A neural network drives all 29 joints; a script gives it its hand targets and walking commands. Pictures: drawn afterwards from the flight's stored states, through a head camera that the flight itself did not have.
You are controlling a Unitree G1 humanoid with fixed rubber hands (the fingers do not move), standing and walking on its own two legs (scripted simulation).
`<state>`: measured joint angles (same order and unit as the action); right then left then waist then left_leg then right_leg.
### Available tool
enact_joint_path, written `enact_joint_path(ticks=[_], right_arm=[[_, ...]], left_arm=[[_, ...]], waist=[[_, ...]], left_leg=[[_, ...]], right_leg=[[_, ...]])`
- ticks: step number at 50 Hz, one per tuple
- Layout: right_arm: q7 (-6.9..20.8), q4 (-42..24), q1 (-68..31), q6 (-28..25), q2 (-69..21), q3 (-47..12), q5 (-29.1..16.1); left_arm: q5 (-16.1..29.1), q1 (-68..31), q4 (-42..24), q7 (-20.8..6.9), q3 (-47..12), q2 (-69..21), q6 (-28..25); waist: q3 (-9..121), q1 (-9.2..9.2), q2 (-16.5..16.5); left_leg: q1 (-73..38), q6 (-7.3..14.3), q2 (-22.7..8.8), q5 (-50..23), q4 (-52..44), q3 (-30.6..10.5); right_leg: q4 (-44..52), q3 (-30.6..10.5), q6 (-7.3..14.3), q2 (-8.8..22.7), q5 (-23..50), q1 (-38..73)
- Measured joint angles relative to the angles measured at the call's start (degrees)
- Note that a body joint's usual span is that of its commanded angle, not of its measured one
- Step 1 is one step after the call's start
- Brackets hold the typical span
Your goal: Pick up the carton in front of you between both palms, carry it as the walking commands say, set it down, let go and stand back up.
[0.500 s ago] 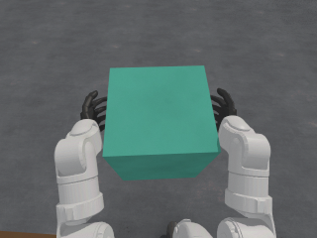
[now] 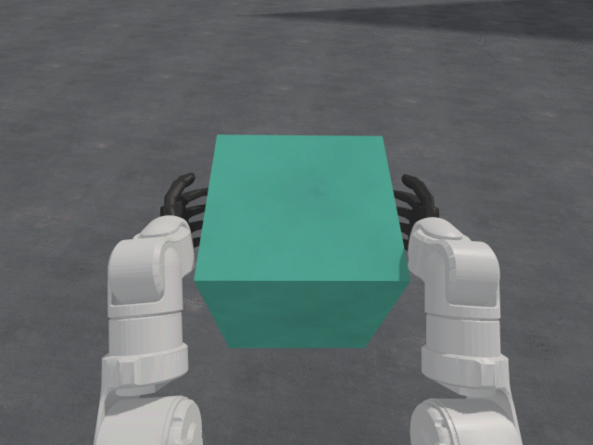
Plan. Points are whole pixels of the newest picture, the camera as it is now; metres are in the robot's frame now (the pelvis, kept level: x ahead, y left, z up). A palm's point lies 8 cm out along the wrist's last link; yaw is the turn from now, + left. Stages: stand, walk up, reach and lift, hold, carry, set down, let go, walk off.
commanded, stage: carry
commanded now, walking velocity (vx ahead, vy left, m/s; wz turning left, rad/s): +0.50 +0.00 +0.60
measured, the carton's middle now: (298, 252) +0.36 +0.00 +0.08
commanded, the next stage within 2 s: none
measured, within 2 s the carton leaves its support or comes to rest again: neither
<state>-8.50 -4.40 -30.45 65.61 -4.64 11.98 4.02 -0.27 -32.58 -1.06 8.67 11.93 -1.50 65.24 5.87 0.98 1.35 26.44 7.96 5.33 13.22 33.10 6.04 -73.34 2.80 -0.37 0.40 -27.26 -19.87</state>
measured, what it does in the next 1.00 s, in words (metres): walks ahead: right foot, then left foot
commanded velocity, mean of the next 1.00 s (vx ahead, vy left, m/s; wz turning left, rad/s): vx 0.50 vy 0.00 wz -0.19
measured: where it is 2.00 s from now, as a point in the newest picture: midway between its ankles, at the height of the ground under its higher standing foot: (299, 224)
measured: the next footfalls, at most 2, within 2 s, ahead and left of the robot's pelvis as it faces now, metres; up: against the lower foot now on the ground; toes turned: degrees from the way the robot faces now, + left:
right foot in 0.30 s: +0.37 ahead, -0.13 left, +0.00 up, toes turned +8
left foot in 0.64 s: +0.46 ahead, +0.13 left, +0.00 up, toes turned +20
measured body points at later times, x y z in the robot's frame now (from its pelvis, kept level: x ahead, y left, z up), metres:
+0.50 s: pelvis +0.30 -0.03 +0.03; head +0.37 -0.02 +0.47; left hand +0.57 +0.23 +0.10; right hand +0.68 -0.06 +0.10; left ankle +0.26 +0.08 -0.66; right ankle +0.33 -0.14 -0.72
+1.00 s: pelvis +0.62 +0.03 +0.01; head +0.61 +0.05 +0.46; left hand +0.88 +0.18 +0.09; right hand +0.88 -0.13 +0.09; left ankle +0.42 +0.12 -0.72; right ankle +0.76 -0.06 -0.70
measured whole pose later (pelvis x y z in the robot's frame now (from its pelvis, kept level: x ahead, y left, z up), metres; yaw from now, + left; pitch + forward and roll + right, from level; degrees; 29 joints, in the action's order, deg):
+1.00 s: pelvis +0.62 +0.03 +0.01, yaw +1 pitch +4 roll -2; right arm -7.7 -24.4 -3.1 67.9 -7.3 4.5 1.7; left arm -4.2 -3.5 -25.3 7.1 3.8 -7.3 69.5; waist 6.5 2.8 0.1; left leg -6.4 -4.3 -6.9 26.0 18.5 18.8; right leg -32.6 12.0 3.5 0.7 -4.3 -32.1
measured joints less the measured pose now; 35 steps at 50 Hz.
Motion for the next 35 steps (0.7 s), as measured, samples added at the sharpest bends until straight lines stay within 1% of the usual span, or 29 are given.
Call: enact_joint_path(ticks=[1, 2, 4, 6, 8, 11, 13, 15, 16, 17, 19, 20, 21, 22, 24, 26, 28, 30, 31, 32, 33, 35], right_arm=[[-0.4, 1.5, -0.2, 0.1, 0.3, -0.3, -0.5], [-0.6, 2.4, 0.1, 0.4, 0.4, -0.5, -1.4], [-1.1, 2.6, 1.7, 0.6, 0.3, -0.3, -2.6], [-1.2, 2.0, 3.0, -0.3, -0.1, 0.1, -3.4], [-1.2, 1.2, 3.7, -2.0, -0.5, 0.3, -4.1], [-1.1, 0.3, 4.3, -5.0, -1.2, 0.1, -4.8], [-0.8, 0.0, 4.8, -6.5, -1.4, -0.4, -4.7], [-0.5, -0.6, 5.5, -7.4, -1.0, -0.6, -4.6], [-0.4, -0.6, 5.3, -7.8, -0.2, -0.6, -5.0], [-0.3, -0.6, 5.3, -8.1, 0.6, -0.6, -5.4], [-0.3, -0.7, 5.9, -8.2, 1.2, -0.6, -5.8], [-0.3, -0.9, 6.1, -8.0, 0.9, -0.6, -5.6], [-0.2, -1.3, 6.3, -7.7, 0.4, -0.5, -5.3], [-0.1, -1.8, 6.4, -7.6, -0.3, -0.5, -4.8], [0.0, -3.1, 6.6, -7.3, -1.6, -0.7, -3.6], [0.1, -4.8, 7.0, -7.0, -2.7, -1.0, -2.2], [0.2, -6.7, 8.0, -6.5, -3.7, -1.2, -0.8], [0.3, -8.8, 9.4, -5.6, -4.6, -1.4, 0.3], [0.4, -9.7, 10.0, -5.0, -4.9, -1.5, 0.8], [0.4, -10.5, 10.8, -4.5, -5.4, -1.7, 1.3], [0.4, -10.6, 11.6, -4.3, -5.4, -2.5, 1.8], [0.5, -10.6, 13.4, -2.4, -4.6, -4.0, 2.1]], left_arm=[[-0.1, 0.3, 0.6, 0.0, 0.3, 0.0, 0.4], [-0.4, 1.0, 0.8, 0.1, 0.7, -0.5, 0.9], [-1.5, 3.0, -0.1, 0.2, 2.0, -2.5, 1.2], [-2.5, 4.8, -1.8, 0.2, 3.1, -4.5, 0.5], [-2.9, 6.5, -4.1, 0.1, 3.8, -5.9, -1.1], [-2.8, 8.8, -7.0, -0.1, 3.9, -6.7, -3.9], [-2.8, 10.2, -8.1, -0.3, 3.6, -6.8, -5.6], [-3.0, 10.6, -7.9, -0.4, 2.8, -7.0, -6.9], [-3.3, 10.4, -7.3, -0.5, 2.4, -7.3, -8.0], [-3.7, 10.1, -6.5, -0.5, 1.8, -7.5, -8.9], [-4.2, 10.5, -5.9, -0.5, 0.8, -7.5, -9.5], [-4.1, 11.0, -6.1, -0.4, 0.6, -7.3, -9.4], [-3.6, 11.5, -6.7, -0.8, 0.5, -7.1, -9.1], [-3.1, 11.9, -7.4, -0.8, 0.6, -6.8, -8.8], [-1.8, 12.3, -8.7, -0.8, 0.8, -5.9, -8.3], [-0.5, 12.2, -9.7, -0.8, 0.9, -5.0, -7.7], [0.7, 12.0, -10.2, -0.8, 0.8, -4.2, -7.0], [1.5, 12.0, -10.7, -0.8, 0.4, -3.7, -5.9], [1.8, 12.2, -11.1, -0.8, 0.2, -3.5, -5.2], [2.0, 12.4, -11.4, -0.8, -0.1, -3.1, -4.4], [2.4, 12.7, -11.3, -0.8, -0.4, -2.5, -3.8], [2.1, 14.2, -11.6, -0.8, -1.0, -2.4, -1.7]], waist=[[-0.5, 1.11, 0.5], [-1.1, 2.07, 0.5], [-3.1, 3.45, 0.1], [-5.2, 4.20, -0.3], [-7.1, 4.66, -0.6], [-8.3, 4.90, -1.4], [-7.9, 4.71, -2.1], [-6.8, 3.90, -2.4], [-6.9, 3.23, -3.5], [-7.1, 2.46, -4.0], [-7.3, 0.81, -3.4], [-7.3, -0.05, -2.9], [-7.3, -0.93, -2.4], [-7.2, -1.82, -1.8], [-6.8, -3.62, -0.8], [-5.9, -5.26, -0.1], [-4.5, -6.32, 0.2], [-2.8, -6.65, 0.1], [-1.8, -6.67, -0.3], [-0.7, -6.45, -0.2], [-0.2, -5.89, 0.8], [0.8, -4.74, 0.7]], left_leg=[[0.8, 0.1, 1.0, 0.8, 2.5, 0.1], [1.1, 0.4, 1.7, 1.7, 4.3, 0.0], [0.3, 0.7, 2.5, 4.1, 6.2, -1.0], [-1.2, 0.4, 2.8, 6.2, 6.5, -2.3], [-2.8, -0.1, 2.8, 7.8, 6.1, -3.8], [-5.5, -1.1, 2.5, 10.3, 5.2, -6.5], [-7.3, -2.0, 1.9, 12.8, 5.7, -8.5], [-8.0, -2.6, 1.7, 15.5, 10.3, -10.3], [-6.5, -3.3, 0.9, 15.4, 15.6, -10.6], [-4.5, -4.2, 0.5, 16.1, 22.1, -10.4], [-0.3, -5.6, -0.3, 16.4, 32.6, -8.4], [1.4, -6.2, -1.0, 15.4, 34.7, -7.2], [2.8, -6.6, -1.6, 14.3, 34.4, -6.1], [3.8, -6.9, -2.3, 13.5, 32.1, -5.3], [4.8, -7.5, -3.1, 12.6, 24.0, -4.1], [4.5, -7.9, -3.7, 9.9, 13.8, -3.2], [3.1, -8.3, -3.9, 5.1, 3.8, -2.0], [-0.4, -8.6, -4.2, -1.7, -6.2, 0.2], [-2.8, -8.4, -4.6, -3.7, -10.0, 1.2], [-4.4, -7.5, -5.0, -5.7, -11.1, 2.0], [-4.8, -6.3, -4.7, -5.2, -9.0, 2.9], [-6.8, -5.2, -5.6, -1.5, -6.9, 4.2]], right_leg=[[-5.0, -1.9, 0.0, 0.0, -0.9, -4.5], [-7.5, -3.1, -0.1, 0.2, -1.0, -8.6], [-6.6, -4.3, -0.3, 1.3, -1.1, -15.6], [-1.7, -4.6, -0.8, 2.9, 0.0, -21.1], [5.2, -4.7, -0.9, 4.2, 4.7, -24.7], [18.5, -4.8, -0.5, 4.3, 12.0, -25.1], [28.4, -4.2, -0.1, 3.0, 15.6, -22.2], [38.2, -2.4, 0.8, 2.0, 21.6, -16.2], [37.2, -1.0, 1.0, 1.6, 21.1, -15.4], [35.5, 0.2, 1.0, 1.7, 18.8, -14.8], [35.4, 1.7, 1.0, 2.7, 14.8, -11.9], [36.9, 2.1, 1.0, 3.1, 14.0, -9.9], [39.0, 2.5, 0.4, 3.7, 14.0, -7.8], [41.2, 2.8, 0.4, 4.1, 14.1, -5.6], [45.4, 3.1, 0.7, 4.9, 14.2, -1.7], [48.7, 3.2, 0.5, 5.3, 13.9, 1.7], [50.6, 3.2, -0.1, 5.4, 12.7, 4.8], [49.9, 2.8, -0.9, 5.3, 10.1, 7.3], [48.0, 2.4, -1.3, 4.9, 7.9, 8.1], [44.2, 1.9, -1.3, 4.9, 5.2, 7.8], [38.0, 0.9, -1.1, 5.4, 2.7, 6.2], [24.3, -0.2, 0.0, 4.3, -0.1, 1.1]])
